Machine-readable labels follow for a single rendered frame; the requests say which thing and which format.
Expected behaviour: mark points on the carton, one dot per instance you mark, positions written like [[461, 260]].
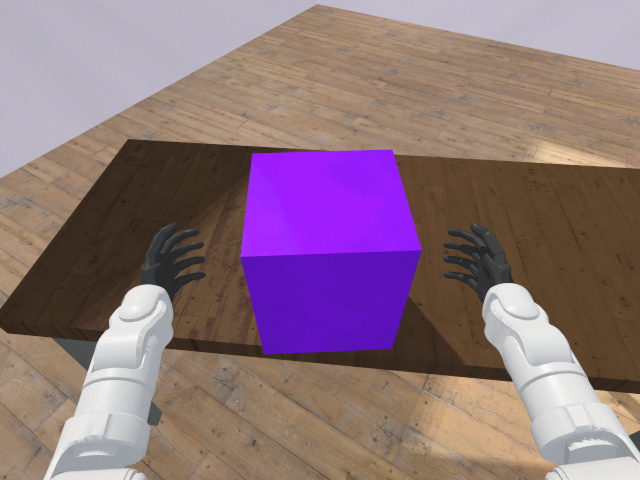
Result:
[[329, 250]]

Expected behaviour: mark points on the robot left forearm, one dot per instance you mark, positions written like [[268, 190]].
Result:
[[109, 429]]

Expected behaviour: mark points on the right robot hand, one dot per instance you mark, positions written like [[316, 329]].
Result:
[[490, 268]]

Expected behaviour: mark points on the robot right forearm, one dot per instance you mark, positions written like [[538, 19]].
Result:
[[569, 423]]

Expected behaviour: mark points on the table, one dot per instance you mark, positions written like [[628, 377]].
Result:
[[571, 234]]

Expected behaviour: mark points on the right robot upper arm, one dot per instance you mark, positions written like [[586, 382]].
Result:
[[623, 468]]

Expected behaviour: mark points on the left robot hand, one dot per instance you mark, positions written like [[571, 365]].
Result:
[[158, 268]]

